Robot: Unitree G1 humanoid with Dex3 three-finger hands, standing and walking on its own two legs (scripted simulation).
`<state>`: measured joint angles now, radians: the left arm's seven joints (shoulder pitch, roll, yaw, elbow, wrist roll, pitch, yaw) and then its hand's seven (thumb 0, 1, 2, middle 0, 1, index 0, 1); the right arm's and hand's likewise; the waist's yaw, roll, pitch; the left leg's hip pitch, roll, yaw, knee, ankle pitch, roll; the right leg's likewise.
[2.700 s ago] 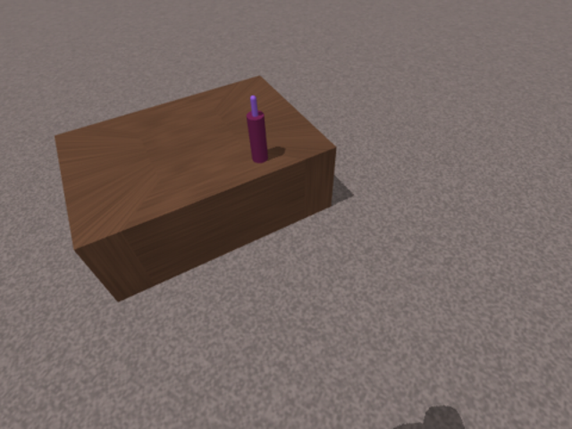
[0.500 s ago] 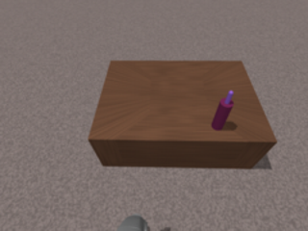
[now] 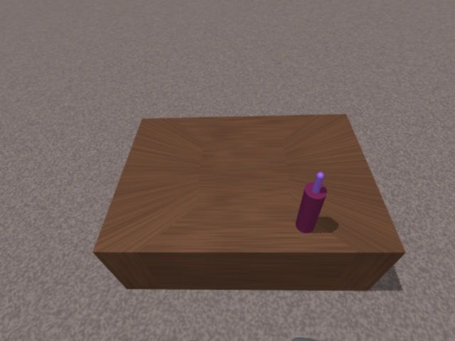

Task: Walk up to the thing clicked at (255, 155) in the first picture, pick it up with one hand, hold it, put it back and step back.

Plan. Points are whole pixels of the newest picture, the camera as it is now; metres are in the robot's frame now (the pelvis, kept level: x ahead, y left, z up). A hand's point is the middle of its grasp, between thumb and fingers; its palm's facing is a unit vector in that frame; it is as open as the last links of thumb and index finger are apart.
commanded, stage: walk up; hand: right
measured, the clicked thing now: (312, 202) +0.55 -0.21 -0.24
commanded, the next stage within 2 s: stand in 1.50 s
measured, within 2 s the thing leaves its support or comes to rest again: neither
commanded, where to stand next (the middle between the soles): +0.14 +0.00 m, yaw +1 degrees
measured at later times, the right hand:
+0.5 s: hand (389, 330) +0.18 -0.26 -0.13, palm faces -0.08 +0.93 -0.36, open 7.4 cm
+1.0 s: hand (385, 332) +0.17 -0.25 -0.11, palm faces -0.07 +0.94 -0.33, open 7.4 cm
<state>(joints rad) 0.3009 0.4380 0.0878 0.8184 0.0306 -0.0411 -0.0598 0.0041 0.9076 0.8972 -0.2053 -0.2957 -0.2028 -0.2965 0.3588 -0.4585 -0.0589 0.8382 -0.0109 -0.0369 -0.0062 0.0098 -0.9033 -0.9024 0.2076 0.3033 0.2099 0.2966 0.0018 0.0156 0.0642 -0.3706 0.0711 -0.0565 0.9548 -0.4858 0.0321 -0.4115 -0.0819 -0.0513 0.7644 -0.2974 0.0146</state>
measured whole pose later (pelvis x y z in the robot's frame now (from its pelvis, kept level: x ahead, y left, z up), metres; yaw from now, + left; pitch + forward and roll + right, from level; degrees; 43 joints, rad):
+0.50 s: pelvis +0.06 -0.01 +0.01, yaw +3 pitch -2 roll +0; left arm 0.19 0.39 -0.01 0.95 0.01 -0.04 0.00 0.01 0.90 0.90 -0.21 -0.30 -0.21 -0.30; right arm 0.13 -0.39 -0.02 0.94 0.00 0.01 0.01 0.01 -0.91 -0.90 0.21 0.30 0.21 0.30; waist 0.01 0.02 0.10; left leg -0.36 0.01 0.01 0.70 -0.30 0.01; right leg -0.29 -0.05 -0.06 0.70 -0.37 0.02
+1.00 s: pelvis +0.06 +0.00 +0.04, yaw +3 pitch -3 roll +0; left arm 0.11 0.38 -0.01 1.12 0.01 -0.03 -0.01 0.01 0.91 0.90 -0.21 -0.30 -0.20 -0.30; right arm 0.07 -0.36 -0.02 1.11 0.00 0.01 0.03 0.01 -0.91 -0.90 0.21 0.30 0.21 0.30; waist 0.02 0.01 0.06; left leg -0.20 0.00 0.03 0.41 -0.17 0.02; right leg -0.13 -0.05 -0.05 0.38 -0.21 0.04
